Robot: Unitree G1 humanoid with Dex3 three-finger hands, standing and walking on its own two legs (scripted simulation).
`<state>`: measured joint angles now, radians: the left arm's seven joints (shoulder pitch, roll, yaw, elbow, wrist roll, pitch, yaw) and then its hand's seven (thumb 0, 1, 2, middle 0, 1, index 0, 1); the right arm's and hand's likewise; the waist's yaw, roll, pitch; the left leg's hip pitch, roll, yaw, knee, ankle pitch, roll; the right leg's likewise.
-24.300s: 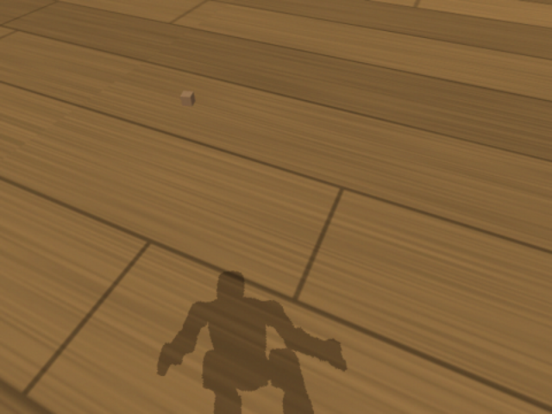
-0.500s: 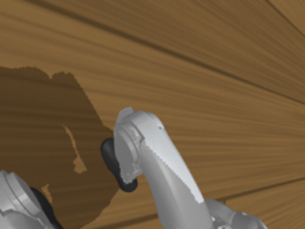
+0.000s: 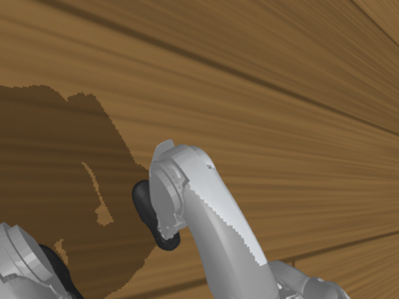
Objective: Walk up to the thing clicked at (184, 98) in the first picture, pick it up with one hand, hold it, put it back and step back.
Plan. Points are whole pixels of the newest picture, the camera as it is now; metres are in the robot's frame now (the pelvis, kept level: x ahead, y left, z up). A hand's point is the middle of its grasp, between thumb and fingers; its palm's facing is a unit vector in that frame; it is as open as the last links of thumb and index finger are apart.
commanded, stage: close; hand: left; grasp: from above
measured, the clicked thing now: out of the picture +0.44 +0.37 -0.29
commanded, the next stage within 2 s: withdraw in 1.94 s
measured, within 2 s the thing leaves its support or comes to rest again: neither
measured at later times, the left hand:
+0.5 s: hand out of the picture +0.43 +0.36 -0.26, palm faces +0.05 -0.47 -0.88, open 12.5 cm
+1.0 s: hand out of the picture +0.43 +0.36 -0.26, palm faces +0.05 -0.47 -0.88, open 12.9 cm
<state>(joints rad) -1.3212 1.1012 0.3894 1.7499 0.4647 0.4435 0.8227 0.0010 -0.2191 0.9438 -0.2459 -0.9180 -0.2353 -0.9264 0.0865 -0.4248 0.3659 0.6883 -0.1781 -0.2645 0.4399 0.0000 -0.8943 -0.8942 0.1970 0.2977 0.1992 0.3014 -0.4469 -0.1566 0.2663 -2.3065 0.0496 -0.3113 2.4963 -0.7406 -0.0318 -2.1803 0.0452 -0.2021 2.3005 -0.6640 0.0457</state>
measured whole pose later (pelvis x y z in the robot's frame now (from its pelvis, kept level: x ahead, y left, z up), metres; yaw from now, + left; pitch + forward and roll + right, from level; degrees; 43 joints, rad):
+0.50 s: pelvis +0.00 +0.00 +0.00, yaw +0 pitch +29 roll -16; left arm -1.32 1.10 0.39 1.75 0.46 0.44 0.82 0.00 -0.27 0.99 -0.18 -0.99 -0.18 -0.99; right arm 0.09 -0.42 0.37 0.69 -0.18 -0.26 0.44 0.00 -0.89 -0.89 0.20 0.30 0.20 0.30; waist -0.45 -0.15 0.26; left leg -2.31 0.05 -0.31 2.49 -0.74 -0.03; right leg -2.18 0.05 -0.20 2.30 -0.66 0.05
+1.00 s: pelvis +0.00 +0.00 +0.00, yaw +0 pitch +29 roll -16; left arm -1.33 1.11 0.38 1.77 0.47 0.43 0.82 0.00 -0.33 1.03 -0.13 -1.03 -0.13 -1.03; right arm 0.08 -0.42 0.37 0.69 -0.19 -0.27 0.43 0.00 -0.89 -0.89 0.20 0.30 0.20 0.30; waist -0.45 -0.16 0.27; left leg -2.30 0.05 -0.31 2.49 -0.74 -0.03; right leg -2.18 0.04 -0.20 2.30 -0.66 0.05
